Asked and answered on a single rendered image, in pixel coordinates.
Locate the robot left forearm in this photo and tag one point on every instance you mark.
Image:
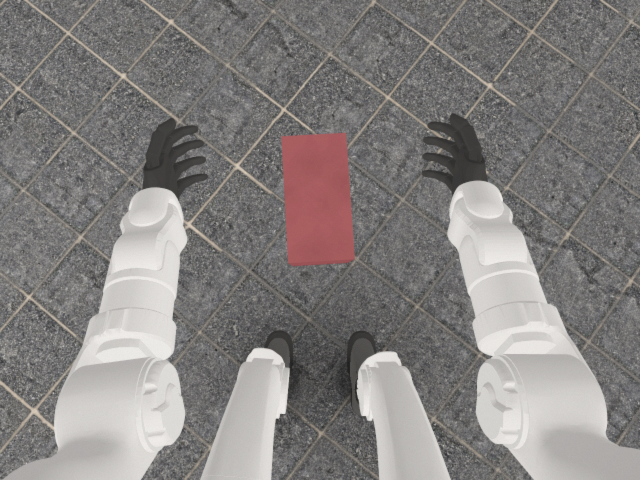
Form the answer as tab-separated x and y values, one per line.
135	316

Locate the robot left upper arm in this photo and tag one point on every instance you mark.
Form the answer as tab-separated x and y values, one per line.
112	420

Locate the carton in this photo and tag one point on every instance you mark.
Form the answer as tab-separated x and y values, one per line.
317	199

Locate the left robot hand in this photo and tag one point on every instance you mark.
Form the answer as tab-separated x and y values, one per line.
160	169

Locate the left robot thigh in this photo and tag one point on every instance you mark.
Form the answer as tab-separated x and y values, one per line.
243	446

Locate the right robot thigh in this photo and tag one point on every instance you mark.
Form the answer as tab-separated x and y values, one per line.
406	445

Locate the right robot hand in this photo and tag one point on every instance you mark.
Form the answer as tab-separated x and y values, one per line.
467	163

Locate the robot right forearm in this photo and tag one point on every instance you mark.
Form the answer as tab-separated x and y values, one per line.
512	314

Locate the robot thigh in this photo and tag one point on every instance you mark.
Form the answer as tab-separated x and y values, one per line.
243	446
406	445

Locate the robot right upper arm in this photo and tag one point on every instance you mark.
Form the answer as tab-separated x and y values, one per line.
547	409

